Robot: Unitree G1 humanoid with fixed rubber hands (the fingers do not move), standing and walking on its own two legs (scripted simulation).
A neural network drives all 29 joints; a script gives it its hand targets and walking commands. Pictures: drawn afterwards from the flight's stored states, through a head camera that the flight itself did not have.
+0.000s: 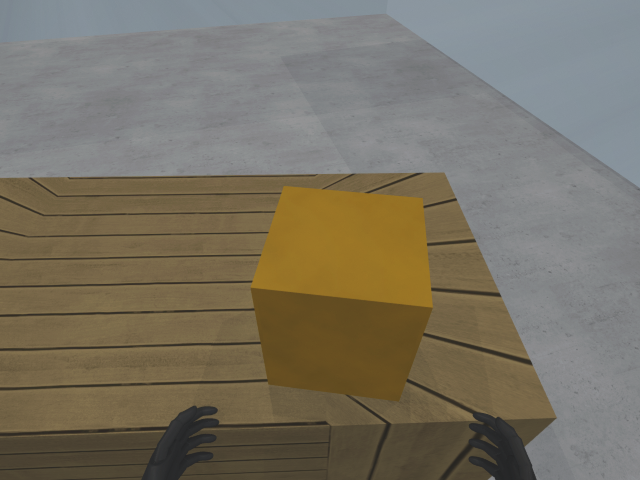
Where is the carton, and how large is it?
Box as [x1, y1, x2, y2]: [250, 186, 432, 400]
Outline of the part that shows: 284,186 250,287 268,384 398,400 432,308 422,198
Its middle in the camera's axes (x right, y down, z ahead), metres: +0.03 +0.08 +0.60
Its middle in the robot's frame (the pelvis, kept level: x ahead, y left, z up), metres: +0.39 -0.01 -0.01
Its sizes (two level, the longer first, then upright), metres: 0.210 0.200 0.250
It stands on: a pedestal, 0.64 m high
